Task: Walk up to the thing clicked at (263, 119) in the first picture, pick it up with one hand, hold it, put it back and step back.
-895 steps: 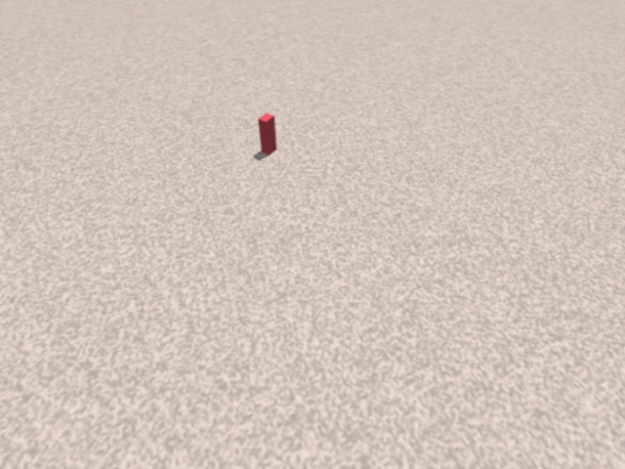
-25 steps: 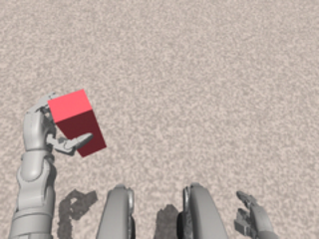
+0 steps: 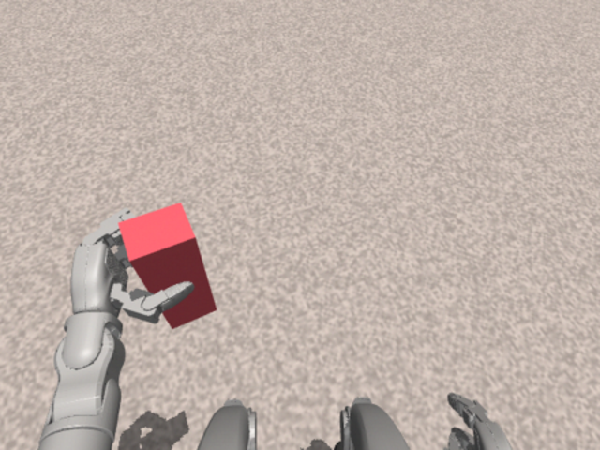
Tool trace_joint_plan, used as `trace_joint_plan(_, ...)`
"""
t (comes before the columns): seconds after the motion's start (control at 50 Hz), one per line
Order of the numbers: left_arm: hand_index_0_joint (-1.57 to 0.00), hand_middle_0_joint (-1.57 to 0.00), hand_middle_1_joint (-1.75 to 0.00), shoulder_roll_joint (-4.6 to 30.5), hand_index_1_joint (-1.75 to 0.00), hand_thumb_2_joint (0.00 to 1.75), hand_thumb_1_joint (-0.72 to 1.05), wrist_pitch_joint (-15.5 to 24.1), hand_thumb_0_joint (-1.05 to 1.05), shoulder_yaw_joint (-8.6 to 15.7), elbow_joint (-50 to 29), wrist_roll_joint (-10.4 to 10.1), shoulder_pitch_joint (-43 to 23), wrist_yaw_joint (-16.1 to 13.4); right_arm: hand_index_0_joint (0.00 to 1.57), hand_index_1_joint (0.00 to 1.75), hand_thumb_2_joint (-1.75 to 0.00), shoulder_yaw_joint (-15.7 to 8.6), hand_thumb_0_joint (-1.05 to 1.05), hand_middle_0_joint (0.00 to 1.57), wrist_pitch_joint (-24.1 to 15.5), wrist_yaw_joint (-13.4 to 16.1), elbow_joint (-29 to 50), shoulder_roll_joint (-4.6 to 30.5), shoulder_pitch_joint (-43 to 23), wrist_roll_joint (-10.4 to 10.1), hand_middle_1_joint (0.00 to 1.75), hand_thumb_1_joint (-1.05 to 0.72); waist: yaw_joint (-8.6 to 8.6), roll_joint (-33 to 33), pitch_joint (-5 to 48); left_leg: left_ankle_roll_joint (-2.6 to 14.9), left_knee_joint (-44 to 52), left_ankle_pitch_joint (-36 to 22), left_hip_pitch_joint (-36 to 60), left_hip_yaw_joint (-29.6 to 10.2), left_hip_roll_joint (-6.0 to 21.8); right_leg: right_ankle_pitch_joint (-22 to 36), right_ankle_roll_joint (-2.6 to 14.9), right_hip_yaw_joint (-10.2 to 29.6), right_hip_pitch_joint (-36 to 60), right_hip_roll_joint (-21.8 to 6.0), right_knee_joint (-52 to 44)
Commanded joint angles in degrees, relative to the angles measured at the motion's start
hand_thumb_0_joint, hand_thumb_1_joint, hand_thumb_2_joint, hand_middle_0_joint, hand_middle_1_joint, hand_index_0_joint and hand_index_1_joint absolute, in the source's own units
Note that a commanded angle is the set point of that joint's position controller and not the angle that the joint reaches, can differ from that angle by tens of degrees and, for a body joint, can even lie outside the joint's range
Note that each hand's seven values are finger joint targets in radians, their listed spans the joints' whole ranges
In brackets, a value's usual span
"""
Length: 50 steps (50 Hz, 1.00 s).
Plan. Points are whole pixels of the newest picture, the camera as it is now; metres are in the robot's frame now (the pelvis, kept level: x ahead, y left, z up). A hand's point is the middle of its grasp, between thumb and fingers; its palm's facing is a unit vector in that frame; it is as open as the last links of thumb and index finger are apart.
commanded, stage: hold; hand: left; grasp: from the side
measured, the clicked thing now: (176, 274) +0.35 +0.16 +0.02
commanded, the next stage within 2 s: crouch in 1.14 s
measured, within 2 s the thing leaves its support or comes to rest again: neither
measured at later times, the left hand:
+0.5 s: hand (151, 244) +0.35 +0.17 +0.08, palm faces +0.12 -0.99 -0.01, open 9.3 cm
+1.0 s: hand (150, 235) +0.35 +0.17 +0.10, palm faces +0.11 -0.99 +0.00, open 9.3 cm
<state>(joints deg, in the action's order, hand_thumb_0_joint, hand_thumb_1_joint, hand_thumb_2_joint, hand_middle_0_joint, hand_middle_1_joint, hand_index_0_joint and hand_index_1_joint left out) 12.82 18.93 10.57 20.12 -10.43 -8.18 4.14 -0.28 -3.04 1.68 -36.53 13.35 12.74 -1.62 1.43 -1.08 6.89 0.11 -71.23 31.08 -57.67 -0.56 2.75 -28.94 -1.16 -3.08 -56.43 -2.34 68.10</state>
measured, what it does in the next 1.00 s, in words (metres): rises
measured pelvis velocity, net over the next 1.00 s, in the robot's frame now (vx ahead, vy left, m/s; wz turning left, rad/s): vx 0.03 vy -0.01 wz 0.00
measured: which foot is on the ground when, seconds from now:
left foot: down 0.00-1.00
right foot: down 0.00-1.00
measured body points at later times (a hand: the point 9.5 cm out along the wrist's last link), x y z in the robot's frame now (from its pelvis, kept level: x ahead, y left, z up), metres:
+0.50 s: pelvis +0.02 -0.01 +0.04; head +0.09 +0.00 +0.49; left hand +0.34 +0.23 +0.09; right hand +0.15 -0.25 -0.07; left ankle +0.03 +0.11 -0.63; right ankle +0.04 -0.14 -0.63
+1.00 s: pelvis +0.03 -0.01 +0.06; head +0.08 -0.01 +0.50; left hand +0.34 +0.22 +0.11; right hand +0.16 -0.26 -0.05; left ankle +0.03 +0.11 -0.63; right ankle +0.04 -0.14 -0.63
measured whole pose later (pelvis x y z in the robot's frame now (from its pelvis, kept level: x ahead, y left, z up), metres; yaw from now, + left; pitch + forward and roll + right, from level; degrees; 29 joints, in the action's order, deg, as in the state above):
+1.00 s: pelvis +0.03 -0.01 +0.06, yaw +0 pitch +9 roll -1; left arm 10.5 21.1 10.3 22.0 -10.8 -5.5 5.3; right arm -0.7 -0.8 1.4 -36.7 12.8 12.9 -0.6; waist 1.2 -0.9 3.1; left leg -0.7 -53.2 26.0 -36.7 0.5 2.8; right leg -24.5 -0.6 -2.9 -36.3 -1.8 51.4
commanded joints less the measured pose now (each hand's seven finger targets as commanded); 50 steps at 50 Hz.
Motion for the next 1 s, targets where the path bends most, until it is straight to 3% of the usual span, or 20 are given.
trace_joint_plan(0.0,-1.26,-1.24,-1.33,7.96,-1.32,1.13,0.13,4.68,0.00,3.26,-13.16,-0.88,-12.74,-0.54,0.20,0.30,-0.90,-3.13,0.00,0.20,-2.48,0.75,6.40,7.94,0.60,0.41,0.30,-0.91,-0.12,-1.45,19.34,-0.09,14.06,-13.36,17.07,-2.15,-1.31,13.45,2.08,-0.28,13.34,2.40,-10.98)
trace_joint_plan(0.06,-1.25,-1.23,-1.34,5.43,-1.33,1.13,0.14,4.71,0.00,1.53,-11.92,-0.64,-11.62,-1.10,0.20,0.30,-0.90,-2.78,0.00,0.20,-2.20,0.72,6.50,7.24,0.62,0.63,0.30,-0.91,0.43,0.16,18.04,0.10,15.16,-13.05,17.22,-1.54,-1.51,13.61,1.89,0.10,15.65,2.28,-12.87)
trace_joint_plan(0.1,-1.24,-1.22,-1.33,6.69,-1.32,1.14,0.13,4.94,0.00,2.64,-12.03,-0.77,-12.13,-1.21,0.20,0.30,-0.90,-3.02,0.00,0.20,-2.20,0.88,5.81,7.44,1.16,0.68,0.30,-0.91,0.34,-0.19,18.64,0.11,15.37,-15.35,18.49,-1.10,-1.58,15.84,1.85,0.36,17.40,2.35,-13.60)
trace_joint_plan(0.22,-1.25,-1.22,-1.34,5.55,-1.33,1.16,0.15,5.41,0.00,1.45,-10.98,-0.44,-12.01,-0.71,0.20,0.30,-0.90,-3.02,0.00,0.20,-1.86,0.71,5.77,7.25,0.79,0.99,0.30,-0.91,0.09,-0.42,15.90,-0.16,18.91,-15.45,21.39,-1.35,-1.34,15.46,2.07,-0.18,18.74,2.55,-15.84)
trace_joint_plan(0.5,-1.24,-1.22,-1.35,6.05,-1.34,1.16,0.12,6.52,0.00,2.04,-11.08,-0.64,-13.02,0.30,0.20,0.30,-0.90,-3.37,0.00,0.20,-1.14,0.49,5.74,7.37,0.21,1.25,0.30,-0.91,-0.21,-1.03,14.08,-0.26,22.55,-18.44,25.64,-0.50,-1.47,18.44,2.00,0.10,24.20,2.49,-19.69)
trace_joint_plan(0.6,-1.25,-1.23,-1.36,5.02,-1.36,1.17,0.09,6.41,0.00,1.92,-9.68,-1.11,-11.09,0.48,0.20,0.30,-0.90,-3.37,0.00,0.20,-0.93,0.66,5.45,7.27,0.47,1.21,0.30,-0.92,-0.26,0.83,15.13,0.00,22.42,-21.73,26.72,0.42,-1.72,22.93,1.52,0.80,27.74,2.19,-20.90)
trace_joint_plan(0.68,-1.26,-1.23,-1.37,4.80,-1.37,1.18,0.12,6.53,0.00,1.34,-10.16,-0.85,-11.82,0.74,0.20,0.30,-0.90,-3.62,0.00,0.20,-0.76,0.61,5.85,7.68,0.03,1.23,0.30,-0.91,0.14,-0.03,14.13,-0.19,23.56,-20.83,27.97,0.29,-1.56,21.41,1.78,0.55,27.27,2.34,-21.38)
trace_joint_plan(0.78,-1.27,-1.24,-1.39,5.41,-1.39,1.20,0.10,6.53,0.00,2.62,-10.12,-1.21,-11.00,0.94,0.20,0.30,-0.90,-3.43,0.00,0.20,-0.47,0.45,6.29,7.31,-0.13,1.26,0.30,-0.91,-0.42,-0.15,13.58,-0.28,24.44,-22.16,28.24,0.00,-1.55,22.14,1.81,0.23,28.41,2.48,-21.72)
trace_joint_plan(0.84,-1.26,-1.24,-1.39,4.69,-1.39,1.21,0.10,6.45,0.00,1.84,-9.84,-0.99,-10.48,0.98,0.20,0.30,-0.90,-3.50,0.00,0.20,-0.34,0.42,6.77,7.38,-0.54,1.30,0.30,-0.91,0.01,0.71,12.78,-0.15,24.99,-20.41,28.36,0.15,-1.60,20.81,1.70,0.23,28.45,2.54,-22.59)
trace_joint_plan(0.88,-1.26,-1.24,-1.40,5.55,-1.39,1.21,0.10,6.66,0.00,2.87,-11.11,-1.43,-11.35,1.05,0.20,0.30,-0.90,-3.28,0.00,0.20,-0.44,0.44,6.90,7.16,-1.19,1.21,0.30,-0.91,-0.48,-0.02,11.93,-0.07,25.37,-18.54,27.99,0.55,-1.78,19.47,1.58,0.57,28.70,2.35,-23.37)
trace_joint_plan(0.94,-1.28,-1.26,-1.42,4.73,-1.41,1.22,0.08,6.56,0.00,1.83,-11.36,-1.37,-10.89,1.28,0.20,0.30,-0.90,-3.34,0.00,0.20,-0.38,0.44,6.82,7.27,-0.87,1.26,0.30,-0.91,-0.19,-0.20,12.96,-0.18,25.35,-21.31,29.34,0.45,-1.78,21.92,1.62,0.45,29.64,2.46,-23.12)
trace_joint_plan(0.98,-1.28,-1.25,-1.42,5.26,-1.42,1.22,0.07,6.47,0.00,2.61,-10.44,-1.51,-10.45,1.35,0.20,0.30,-0.90,-3.35,0.00,0.20,-0.41,0.59,6.51,7.33,-0.29,1.19,0.30,-0.91,0.10,0.43,13.09,-0.18,25.38,-22.57,30.06,0.39,-1.58,22.91,1.59,0.34,29.81,2.57,-23.08)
